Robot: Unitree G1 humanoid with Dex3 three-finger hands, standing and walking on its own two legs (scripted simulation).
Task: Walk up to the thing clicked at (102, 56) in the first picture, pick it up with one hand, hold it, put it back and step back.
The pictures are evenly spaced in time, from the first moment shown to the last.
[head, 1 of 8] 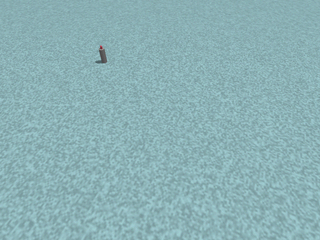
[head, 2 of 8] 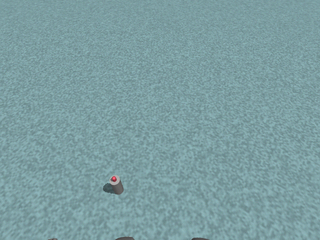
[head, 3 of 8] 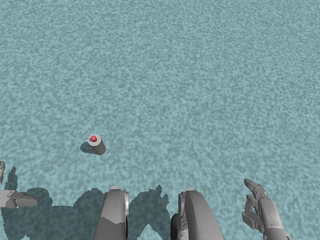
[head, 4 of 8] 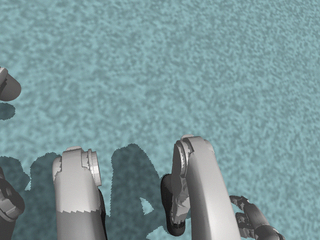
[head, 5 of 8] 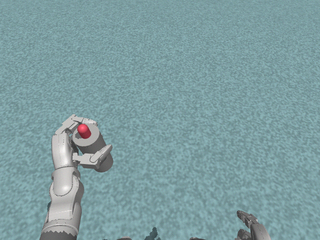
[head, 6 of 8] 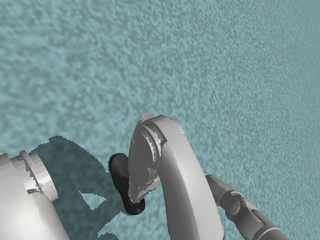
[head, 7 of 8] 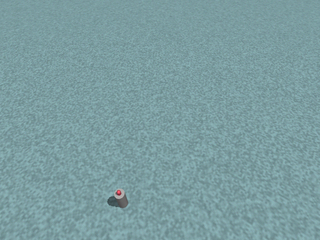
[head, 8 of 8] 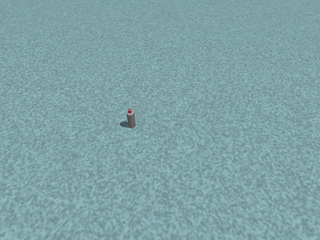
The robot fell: no
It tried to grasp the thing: yes
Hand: left
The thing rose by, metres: 0.68
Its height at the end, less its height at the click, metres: +0.00
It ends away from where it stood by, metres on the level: 0.02
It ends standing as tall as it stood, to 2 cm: yes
